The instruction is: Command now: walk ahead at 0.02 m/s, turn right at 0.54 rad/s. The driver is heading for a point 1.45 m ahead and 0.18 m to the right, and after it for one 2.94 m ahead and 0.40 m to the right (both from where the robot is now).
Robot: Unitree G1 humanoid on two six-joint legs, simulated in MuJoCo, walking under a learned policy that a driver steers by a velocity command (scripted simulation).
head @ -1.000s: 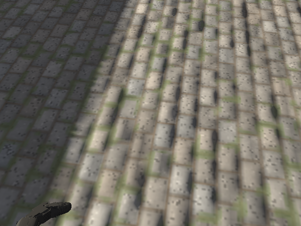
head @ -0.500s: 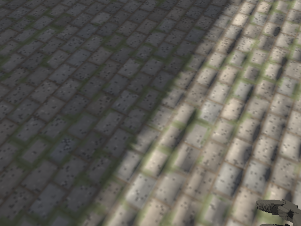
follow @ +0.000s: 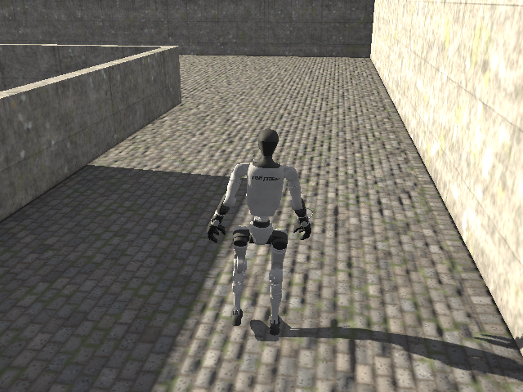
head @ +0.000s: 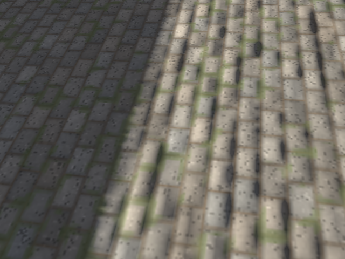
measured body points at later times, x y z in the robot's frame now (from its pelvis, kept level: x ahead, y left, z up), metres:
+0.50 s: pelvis +0.05 +0.02 +0.00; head +0.08 +0.04 +0.45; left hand +0.27 +0.26 -0.10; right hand +0.10 -0.28 -0.10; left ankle +0.07 +0.15 -0.74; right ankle +0.00 -0.10 -0.67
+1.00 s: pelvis +0.11 -0.01 +0.00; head +0.12 -0.01 +0.45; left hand +0.27 +0.23 -0.11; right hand +0.14 -0.31 -0.11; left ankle +0.12 +0.11 -0.71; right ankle +0.04 -0.12 -0.74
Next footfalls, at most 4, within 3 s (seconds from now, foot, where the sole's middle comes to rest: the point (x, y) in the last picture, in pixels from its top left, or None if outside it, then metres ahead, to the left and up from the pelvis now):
0.34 left None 0.11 0.14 -0.77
0.68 right None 0.08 -0.13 -0.77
1.08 left None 0.21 0.09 -0.77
1.56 right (262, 248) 0.50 -0.22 -0.77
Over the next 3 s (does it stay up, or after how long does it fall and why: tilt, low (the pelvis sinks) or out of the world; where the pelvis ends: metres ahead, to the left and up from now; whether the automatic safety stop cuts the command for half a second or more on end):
stays up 0.75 -0.17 0.00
